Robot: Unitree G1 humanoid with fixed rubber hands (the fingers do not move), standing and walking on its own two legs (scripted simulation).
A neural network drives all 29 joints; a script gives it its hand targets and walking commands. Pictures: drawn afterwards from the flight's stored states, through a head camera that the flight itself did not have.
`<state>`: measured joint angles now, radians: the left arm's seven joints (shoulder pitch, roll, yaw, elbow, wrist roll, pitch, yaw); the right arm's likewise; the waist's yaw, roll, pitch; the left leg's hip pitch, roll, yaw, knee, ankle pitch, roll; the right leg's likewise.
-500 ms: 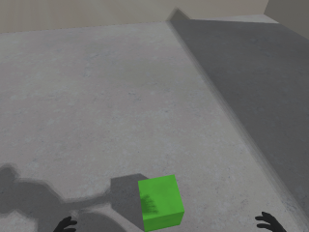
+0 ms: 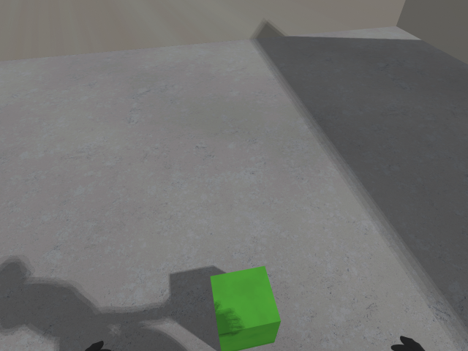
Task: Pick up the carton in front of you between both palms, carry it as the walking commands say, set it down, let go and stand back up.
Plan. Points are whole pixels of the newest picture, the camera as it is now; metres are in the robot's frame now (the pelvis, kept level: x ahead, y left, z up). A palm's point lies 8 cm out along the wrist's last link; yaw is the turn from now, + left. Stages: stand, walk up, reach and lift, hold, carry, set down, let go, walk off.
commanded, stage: stand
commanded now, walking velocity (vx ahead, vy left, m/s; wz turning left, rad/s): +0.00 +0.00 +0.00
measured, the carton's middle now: (243, 310) +0.44 -0.01 -0.65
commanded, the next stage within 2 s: none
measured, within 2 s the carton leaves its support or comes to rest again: neither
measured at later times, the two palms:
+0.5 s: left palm out of the picture +0.08 +0.30 -0.10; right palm out of the picture +0.08 -0.31 -0.09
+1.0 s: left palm out of the picture +0.08 +0.30 -0.10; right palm out of the picture +0.08 -0.31 -0.09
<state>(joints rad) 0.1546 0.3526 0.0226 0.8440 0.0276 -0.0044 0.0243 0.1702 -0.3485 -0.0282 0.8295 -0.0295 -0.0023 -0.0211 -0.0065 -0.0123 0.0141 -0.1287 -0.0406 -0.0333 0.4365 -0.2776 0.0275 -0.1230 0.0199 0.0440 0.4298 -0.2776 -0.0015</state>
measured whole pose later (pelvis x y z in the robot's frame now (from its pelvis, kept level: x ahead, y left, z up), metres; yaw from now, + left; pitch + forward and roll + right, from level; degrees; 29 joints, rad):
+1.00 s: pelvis -0.02 +0.00 +0.01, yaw +0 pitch -3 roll +0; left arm 0.12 0.39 0.01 1.02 0.02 -0.01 0.01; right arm 0.13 -0.38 -0.01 1.00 -0.01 -0.01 -0.01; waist 0.00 -0.01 0.04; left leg -0.09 -0.03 -0.04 0.34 -0.20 0.02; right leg -0.08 0.02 0.04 0.33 -0.20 0.00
